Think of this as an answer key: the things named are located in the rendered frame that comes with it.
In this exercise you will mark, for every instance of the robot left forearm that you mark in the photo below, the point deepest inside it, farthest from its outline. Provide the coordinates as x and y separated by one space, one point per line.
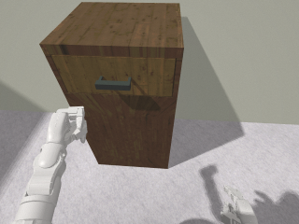
42 191

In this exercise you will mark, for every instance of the handle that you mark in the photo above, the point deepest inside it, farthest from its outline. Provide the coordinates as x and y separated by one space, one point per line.
113 85

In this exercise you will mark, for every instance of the robot left hand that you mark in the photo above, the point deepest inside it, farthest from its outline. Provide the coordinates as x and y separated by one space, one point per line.
64 132

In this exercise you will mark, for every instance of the drawer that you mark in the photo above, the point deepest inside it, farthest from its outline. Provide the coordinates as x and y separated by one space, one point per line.
151 76

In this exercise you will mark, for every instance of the cabinet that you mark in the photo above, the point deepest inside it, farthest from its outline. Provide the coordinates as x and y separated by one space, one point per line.
123 129

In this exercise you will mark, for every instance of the robot right hand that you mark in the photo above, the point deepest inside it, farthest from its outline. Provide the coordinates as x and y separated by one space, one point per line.
240 213

